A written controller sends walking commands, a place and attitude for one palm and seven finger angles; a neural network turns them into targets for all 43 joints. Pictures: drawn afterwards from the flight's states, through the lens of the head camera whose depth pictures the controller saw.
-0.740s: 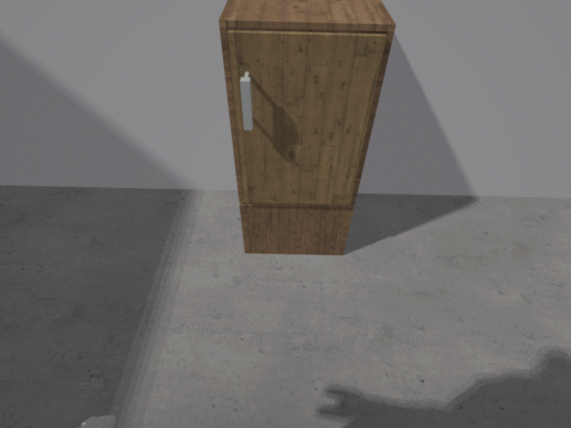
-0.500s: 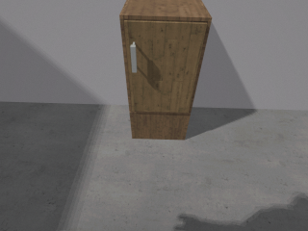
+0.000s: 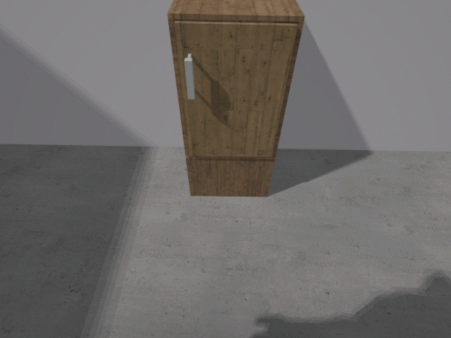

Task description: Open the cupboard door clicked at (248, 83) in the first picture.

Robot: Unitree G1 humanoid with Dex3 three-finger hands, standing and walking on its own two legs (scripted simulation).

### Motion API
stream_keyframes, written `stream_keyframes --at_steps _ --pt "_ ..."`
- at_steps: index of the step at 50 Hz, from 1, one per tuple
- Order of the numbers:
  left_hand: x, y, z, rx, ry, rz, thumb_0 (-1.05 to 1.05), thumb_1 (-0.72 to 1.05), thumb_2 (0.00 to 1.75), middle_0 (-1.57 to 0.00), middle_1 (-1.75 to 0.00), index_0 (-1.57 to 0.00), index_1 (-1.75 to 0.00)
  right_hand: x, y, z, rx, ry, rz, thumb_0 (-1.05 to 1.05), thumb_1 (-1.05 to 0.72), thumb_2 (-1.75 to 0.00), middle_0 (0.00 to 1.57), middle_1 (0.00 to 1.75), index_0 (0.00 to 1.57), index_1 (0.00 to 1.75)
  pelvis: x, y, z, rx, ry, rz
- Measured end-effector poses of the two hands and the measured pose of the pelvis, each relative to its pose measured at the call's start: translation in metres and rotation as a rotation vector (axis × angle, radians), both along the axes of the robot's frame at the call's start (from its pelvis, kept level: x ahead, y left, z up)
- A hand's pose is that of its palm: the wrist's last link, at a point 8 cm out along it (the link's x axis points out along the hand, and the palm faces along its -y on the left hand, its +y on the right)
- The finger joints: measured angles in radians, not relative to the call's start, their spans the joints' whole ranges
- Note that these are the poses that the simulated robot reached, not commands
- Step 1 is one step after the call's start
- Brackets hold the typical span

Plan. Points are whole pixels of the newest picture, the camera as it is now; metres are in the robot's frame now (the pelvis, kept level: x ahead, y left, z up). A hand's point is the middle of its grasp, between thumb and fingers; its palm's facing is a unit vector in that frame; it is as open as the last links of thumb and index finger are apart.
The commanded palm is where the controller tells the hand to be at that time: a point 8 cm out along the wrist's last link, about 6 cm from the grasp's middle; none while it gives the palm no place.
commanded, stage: stand and wait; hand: left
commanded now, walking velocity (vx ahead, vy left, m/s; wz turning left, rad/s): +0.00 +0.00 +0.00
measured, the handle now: (190, 76) +0.94 +0.18 -0.01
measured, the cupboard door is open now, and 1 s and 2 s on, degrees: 0 0 0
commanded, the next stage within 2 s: look at it before walking up in 0.08 s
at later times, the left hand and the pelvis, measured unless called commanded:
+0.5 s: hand out of the picture +0.09 +0.24 -0.15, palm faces -0.03 -0.94 -0.33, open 7.4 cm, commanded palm none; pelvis +0.01 +0.00 +0.00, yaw +0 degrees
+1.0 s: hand out of the picture +0.07 +0.23 -0.17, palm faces -0.01 -0.96 -0.28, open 7.4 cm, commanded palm none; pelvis +0.03 +0.00 +0.00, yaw +0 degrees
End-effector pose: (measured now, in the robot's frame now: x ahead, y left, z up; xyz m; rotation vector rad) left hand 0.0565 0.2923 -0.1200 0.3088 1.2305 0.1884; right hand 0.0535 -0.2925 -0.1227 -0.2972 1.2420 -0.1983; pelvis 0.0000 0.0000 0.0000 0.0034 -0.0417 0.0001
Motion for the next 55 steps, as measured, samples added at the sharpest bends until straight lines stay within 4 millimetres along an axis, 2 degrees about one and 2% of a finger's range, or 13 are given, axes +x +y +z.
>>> stream_keyframes --at_steps 19,32,43,48,55 --pt "0.023 -0.003 0.002 -0.005 -0.033 -0.015 0.01 0.90 0.90 -0.21 -0.30 -0.20 -0.30 0.021 0.001 0.004 0.002 -0.030 0.010 0.01 -0.91 -0.90 0.20 0.30 0.21 0.30 0.008 -0.001 0.001 0.000 0.008 -0.003" --pt "0.027 -0.002 0.003 -0.002 -0.028 -0.011 0.01 0.90 0.90 -0.21 -0.30 -0.20 -0.30 0.035 -0.001 0.007 -0.007 -0.048 0.016 0.01 -0.91 -0.90 0.20 0.30 0.21 0.30 0.015 -0.001 0.002 0.000 0.004 -0.005" --pt "0.026 -0.001 0.004 0.001 -0.018 -0.005 0.01 0.90 0.90 -0.21 -0.30 -0.20 -0.30 0.037 0.000 0.007 -0.005 -0.039 0.020 0.01 -0.91 -0.90 0.20 0.30 0.21 0.30 0.017 -0.001 0.003 -0.001 0.007 -0.004" --pt "0.018 -0.012 -0.006 -0.026 0.011 0.013 0.00 0.90 0.90 -0.20 -0.30 -0.20 -0.30 0.029 0.012 -0.002 0.020 -0.009 0.010 0.01 -0.91 -0.90 0.20 0.30 0.21 0.30 0.025 -0.001 0.000 -0.004 0.009 -0.008" --pt "-0.007 -0.037 -0.034 -0.129 0.115 0.064 0.00 0.90 0.90 -0.20 -0.30 -0.20 -0.30 0.009 0.046 -0.021 0.081 0.083 -0.033 0.01 -0.91 -0.90 0.20 0.30 0.20 0.30 0.054 0.005 -0.009 -0.015 0.016 -0.011"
